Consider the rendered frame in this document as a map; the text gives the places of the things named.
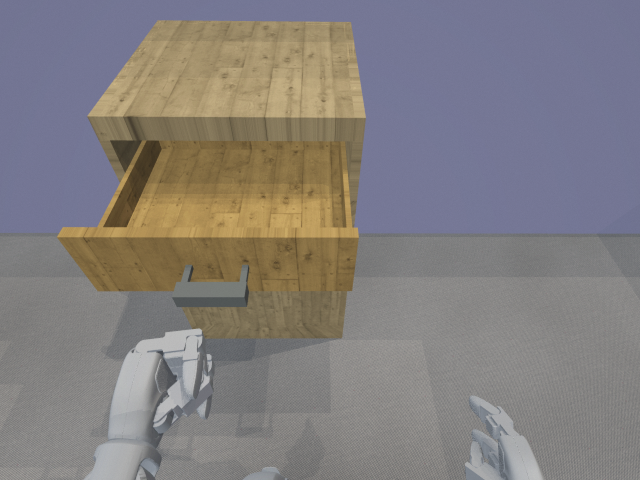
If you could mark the drawer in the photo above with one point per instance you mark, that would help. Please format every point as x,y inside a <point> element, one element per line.
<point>281,207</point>

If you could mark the robot left shin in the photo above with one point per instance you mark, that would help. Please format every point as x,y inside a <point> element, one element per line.
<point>270,469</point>

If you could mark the right robot hand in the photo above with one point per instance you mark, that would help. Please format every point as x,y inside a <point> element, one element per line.
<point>512,458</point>

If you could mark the left robot forearm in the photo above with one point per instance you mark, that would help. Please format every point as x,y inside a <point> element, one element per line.
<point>125,459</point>

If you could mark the handle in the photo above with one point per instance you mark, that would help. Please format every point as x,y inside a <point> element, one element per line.
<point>211,294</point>

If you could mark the cabinet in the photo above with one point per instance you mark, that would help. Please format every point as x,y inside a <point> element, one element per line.
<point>243,81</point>

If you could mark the left robot hand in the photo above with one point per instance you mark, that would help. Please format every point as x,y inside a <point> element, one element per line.
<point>137,409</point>

